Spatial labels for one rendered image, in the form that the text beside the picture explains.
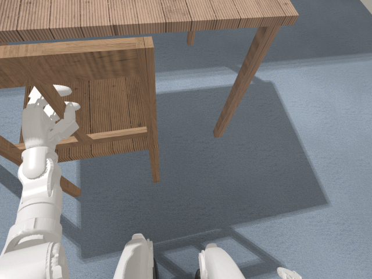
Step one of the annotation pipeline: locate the left robot forearm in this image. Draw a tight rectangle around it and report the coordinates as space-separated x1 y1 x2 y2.
0 146 63 259

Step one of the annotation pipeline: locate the robot right thigh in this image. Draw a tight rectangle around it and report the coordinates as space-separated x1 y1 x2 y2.
199 247 245 279

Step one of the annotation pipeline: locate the left robot upper arm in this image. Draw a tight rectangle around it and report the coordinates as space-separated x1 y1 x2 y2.
0 242 69 279

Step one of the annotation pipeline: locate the left robot hand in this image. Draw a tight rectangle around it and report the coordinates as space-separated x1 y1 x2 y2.
22 85 80 151

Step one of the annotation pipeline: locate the chair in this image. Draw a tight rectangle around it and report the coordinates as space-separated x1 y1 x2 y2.
0 37 160 197

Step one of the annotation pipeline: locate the right robot hand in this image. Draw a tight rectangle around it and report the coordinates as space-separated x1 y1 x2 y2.
277 267 302 279

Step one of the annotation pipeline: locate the table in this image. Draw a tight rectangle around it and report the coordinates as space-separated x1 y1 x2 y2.
0 0 299 138

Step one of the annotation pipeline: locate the robot thigh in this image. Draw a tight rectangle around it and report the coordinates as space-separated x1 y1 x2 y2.
199 247 245 279
113 238 153 279

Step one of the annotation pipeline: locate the robot left thigh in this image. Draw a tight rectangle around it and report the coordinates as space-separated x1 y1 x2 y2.
113 238 153 279

